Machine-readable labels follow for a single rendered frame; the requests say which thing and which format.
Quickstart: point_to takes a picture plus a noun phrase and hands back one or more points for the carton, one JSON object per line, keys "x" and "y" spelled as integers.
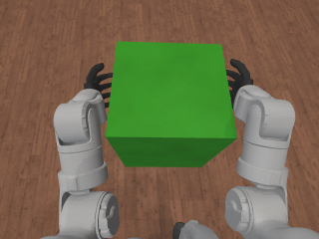
{"x": 170, "y": 104}

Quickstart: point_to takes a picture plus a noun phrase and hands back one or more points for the left robot upper arm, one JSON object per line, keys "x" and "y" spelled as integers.
{"x": 93, "y": 215}

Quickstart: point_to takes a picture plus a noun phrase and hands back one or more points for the robot right hand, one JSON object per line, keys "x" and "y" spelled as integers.
{"x": 239, "y": 80}

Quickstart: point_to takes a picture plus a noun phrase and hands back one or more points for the right robot thigh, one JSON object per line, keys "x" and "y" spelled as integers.
{"x": 197, "y": 231}

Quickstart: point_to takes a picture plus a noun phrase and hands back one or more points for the right robot upper arm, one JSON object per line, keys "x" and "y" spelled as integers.
{"x": 259, "y": 213}

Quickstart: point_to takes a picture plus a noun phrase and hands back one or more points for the robot right foot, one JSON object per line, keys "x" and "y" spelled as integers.
{"x": 176, "y": 230}

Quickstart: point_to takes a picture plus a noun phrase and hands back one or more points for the left robot forearm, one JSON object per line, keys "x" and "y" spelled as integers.
{"x": 77, "y": 126}

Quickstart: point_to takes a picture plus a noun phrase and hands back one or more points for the right robot forearm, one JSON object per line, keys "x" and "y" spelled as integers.
{"x": 268, "y": 127}

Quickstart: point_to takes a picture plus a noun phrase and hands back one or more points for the robot left hand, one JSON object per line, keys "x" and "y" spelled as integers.
{"x": 93, "y": 81}

